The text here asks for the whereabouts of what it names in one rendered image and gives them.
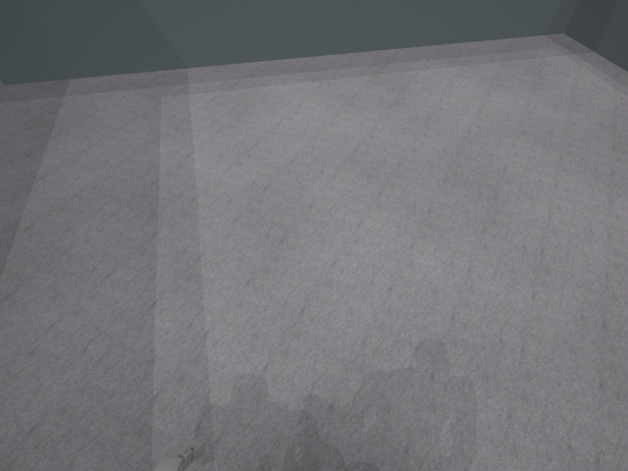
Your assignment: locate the robot left hand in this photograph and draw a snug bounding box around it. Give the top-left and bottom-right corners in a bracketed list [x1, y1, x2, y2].
[153, 442, 205, 471]

